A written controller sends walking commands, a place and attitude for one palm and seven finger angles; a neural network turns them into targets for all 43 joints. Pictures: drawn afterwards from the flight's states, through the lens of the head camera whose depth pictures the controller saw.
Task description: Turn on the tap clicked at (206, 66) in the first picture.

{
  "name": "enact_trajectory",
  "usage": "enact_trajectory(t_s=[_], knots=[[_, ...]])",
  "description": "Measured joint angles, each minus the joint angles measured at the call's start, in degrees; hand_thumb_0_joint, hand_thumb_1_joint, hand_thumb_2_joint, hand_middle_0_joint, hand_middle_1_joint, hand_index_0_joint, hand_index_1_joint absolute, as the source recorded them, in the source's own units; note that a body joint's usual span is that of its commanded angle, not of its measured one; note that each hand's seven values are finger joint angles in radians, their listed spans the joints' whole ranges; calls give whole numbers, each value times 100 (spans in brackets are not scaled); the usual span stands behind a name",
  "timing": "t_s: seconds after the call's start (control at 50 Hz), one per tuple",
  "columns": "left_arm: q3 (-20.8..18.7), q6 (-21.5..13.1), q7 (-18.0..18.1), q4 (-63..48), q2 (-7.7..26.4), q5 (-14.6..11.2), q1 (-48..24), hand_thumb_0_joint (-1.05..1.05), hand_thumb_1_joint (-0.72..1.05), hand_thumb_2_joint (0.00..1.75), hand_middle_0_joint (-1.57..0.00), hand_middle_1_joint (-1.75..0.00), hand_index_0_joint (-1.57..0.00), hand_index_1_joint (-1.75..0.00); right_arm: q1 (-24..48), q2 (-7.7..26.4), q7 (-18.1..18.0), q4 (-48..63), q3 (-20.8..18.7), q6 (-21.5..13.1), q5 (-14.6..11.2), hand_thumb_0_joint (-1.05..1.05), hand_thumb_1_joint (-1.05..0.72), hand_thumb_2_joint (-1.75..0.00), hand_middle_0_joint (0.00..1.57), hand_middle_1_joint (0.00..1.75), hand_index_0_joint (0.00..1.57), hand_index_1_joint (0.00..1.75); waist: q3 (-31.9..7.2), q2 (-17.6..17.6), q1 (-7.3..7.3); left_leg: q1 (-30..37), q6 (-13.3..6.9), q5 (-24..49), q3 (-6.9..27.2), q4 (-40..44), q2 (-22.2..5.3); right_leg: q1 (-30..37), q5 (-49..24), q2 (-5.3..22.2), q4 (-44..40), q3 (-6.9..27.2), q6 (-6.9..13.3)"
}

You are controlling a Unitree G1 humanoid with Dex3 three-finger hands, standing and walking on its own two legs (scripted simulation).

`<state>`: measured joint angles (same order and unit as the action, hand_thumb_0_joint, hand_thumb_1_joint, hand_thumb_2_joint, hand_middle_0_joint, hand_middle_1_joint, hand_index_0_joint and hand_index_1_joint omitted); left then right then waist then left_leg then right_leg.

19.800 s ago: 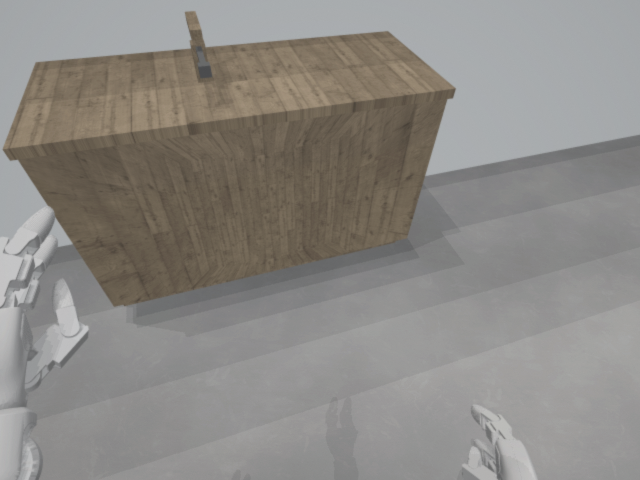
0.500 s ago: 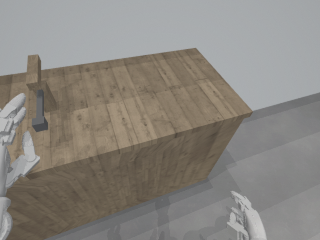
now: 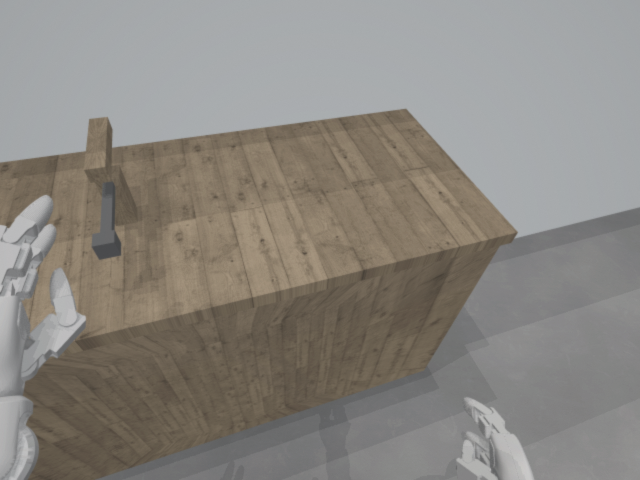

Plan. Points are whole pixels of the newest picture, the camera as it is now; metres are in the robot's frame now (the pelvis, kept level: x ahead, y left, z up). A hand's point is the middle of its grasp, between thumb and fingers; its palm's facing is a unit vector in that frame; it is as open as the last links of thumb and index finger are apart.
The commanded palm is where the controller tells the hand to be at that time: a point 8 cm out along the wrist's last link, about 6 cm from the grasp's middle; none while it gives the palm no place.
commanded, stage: look again from close up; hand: left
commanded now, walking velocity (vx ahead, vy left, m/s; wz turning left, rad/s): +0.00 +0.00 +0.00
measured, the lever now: (106, 244) +0.38 +0.34 +0.06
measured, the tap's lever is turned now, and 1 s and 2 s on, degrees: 0 0 0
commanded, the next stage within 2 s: come to a stop and stand still in 0.18 s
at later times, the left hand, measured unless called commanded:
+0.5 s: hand (71, 282) +0.24 +0.27 +0.17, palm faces +0.42 -0.78 -0.46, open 7.4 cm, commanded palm +0.16 +0.27 +0.17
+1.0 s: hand (83, 307) +0.22 +0.25 +0.16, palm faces +0.43 -0.86 -0.28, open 7.4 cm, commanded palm +0.16 +0.28 +0.17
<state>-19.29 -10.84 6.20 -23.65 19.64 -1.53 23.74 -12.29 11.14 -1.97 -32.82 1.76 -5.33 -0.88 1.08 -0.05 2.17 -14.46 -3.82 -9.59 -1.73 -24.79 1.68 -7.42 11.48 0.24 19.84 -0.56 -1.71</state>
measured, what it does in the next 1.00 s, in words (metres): stands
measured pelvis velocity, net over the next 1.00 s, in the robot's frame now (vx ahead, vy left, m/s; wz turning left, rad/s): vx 0.00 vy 0.00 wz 0.00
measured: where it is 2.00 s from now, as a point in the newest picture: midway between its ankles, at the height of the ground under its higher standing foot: outside the picture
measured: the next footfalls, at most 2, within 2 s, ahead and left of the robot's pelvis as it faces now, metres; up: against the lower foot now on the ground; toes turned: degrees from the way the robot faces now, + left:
none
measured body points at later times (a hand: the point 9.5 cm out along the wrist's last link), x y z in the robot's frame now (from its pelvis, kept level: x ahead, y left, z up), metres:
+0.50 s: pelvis +0.00 -0.01 +0.00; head +0.04 +0.02 +0.45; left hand +0.21 +0.31 +0.19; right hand +0.19 -0.23 -0.08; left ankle +0.04 +0.07 -0.74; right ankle -0.01 -0.14 -0.74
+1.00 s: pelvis +0.00 +0.00 +0.00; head +0.01 +0.03 +0.45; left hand +0.19 +0.29 +0.18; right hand +0.18 -0.22 -0.07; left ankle +0.04 +0.07 -0.74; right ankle -0.01 -0.14 -0.74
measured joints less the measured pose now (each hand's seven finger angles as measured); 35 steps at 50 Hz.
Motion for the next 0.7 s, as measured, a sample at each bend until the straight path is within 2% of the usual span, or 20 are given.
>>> enact_trajectory(t_s=[0.1,0.24,0.44,0.46,0.48,0.52,0.58,0.64,0.7], knots=[[71,-11,21,3,-61,37,-47,1,89,90,-21,-30,-20,-31,-62,49,-20,-68,-36,-16,7,1,-90,-89,20,30,21,30,65,5,-1,-2,19,23,37,6,-22,18,-22,-26,-31,-34,24],[-10,-68,25,-92,37,9,11,1,89,90,-21,-30,-21,-31,-30,55,-13,-113,-80,-15,10,1,-90,-89,20,30,21,30,131,-2,-50,-12,54,-11,46,-24,-69,40,-32,-74,-80,-37,56],[11,29,19,-183,49,-36,84,1,89,90,-21,-30,-21,-31,97,53,-17,-60,-106,-4,-12,1,-90,-89,20,30,21,30,197,-40,-53,-1,44,-85,22,-59,-51,33,52,-54,-17,-13,43],[-76,51,-108,-163,238,187,-181,1,89,90,-22,-30,-21,-31,38,48,-15,-1,-146,-65,53,1,-91,-89,20,30,21,30,219,-47,36,-99,48,-107,51,-149,-68,-29,65,-72,24,-44,44],[-229,-117,-206,30,512,285,-597,1,89,90,-22,-30,-21,-31,31,29,-7,-37,-146,-149,89,1,-91,-89,20,30,20,30,240,-107,118,-204,54,-112,79,-210,-62,-145,94,-70,125,-75,55],[-557,-352,-183,388,820,171,-1145,1,88,90,-22,-30,-21,-31,153,-10,75,-119,-102,-206,78,1,-91,-89,20,30,20,30,320,-202,159,-272,66,-81,77,-222,-59,-263,122,-65,237,-73,84],[-706,-304,-55,338,625,-36,-1137,1,89,90,-21,-30,-21,-31,223,6,228,14,-144,-299,26,1,-90,-89,20,30,21,30,342,-144,68,-283,31,-94,-33,-248,-31,-368,172,-23,401,32,56],[-338,-303,-69,-107,234,-84,-459,1,90,90,-21,-30,-20,-31,205,50,328,119,-183,-350,-5,1,-90,-89,20,30,21,30,254,-10,-67,-271,-35,-149,-129,-284,15,-409,237,33,505,123,-13],[91,-338,-191,-369,106,-44,190,1,90,90,-21,-30,-20,-31,126,15,283,124,-156,-304,-15,1,-90,-89,20,30,21,30,154,3,-143,-234,-53,-180,-150,-291,47,-387,280,68,543,142,-55]])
